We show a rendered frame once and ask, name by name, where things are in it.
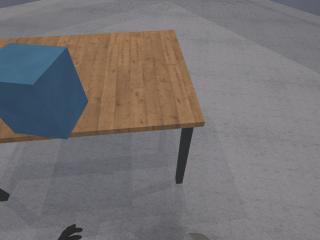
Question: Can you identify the carton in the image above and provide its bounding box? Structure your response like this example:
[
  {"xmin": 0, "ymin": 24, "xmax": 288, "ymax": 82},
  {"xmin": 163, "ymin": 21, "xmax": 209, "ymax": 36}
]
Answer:
[{"xmin": 0, "ymin": 43, "xmax": 88, "ymax": 140}]

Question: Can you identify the table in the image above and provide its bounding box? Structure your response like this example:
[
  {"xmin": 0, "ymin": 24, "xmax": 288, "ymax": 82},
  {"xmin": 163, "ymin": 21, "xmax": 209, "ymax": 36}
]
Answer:
[{"xmin": 0, "ymin": 30, "xmax": 205, "ymax": 202}]

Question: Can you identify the left robot hand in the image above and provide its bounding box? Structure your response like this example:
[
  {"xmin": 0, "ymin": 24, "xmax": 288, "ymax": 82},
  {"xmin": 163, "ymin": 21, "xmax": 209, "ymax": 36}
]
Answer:
[{"xmin": 58, "ymin": 224, "xmax": 83, "ymax": 240}]

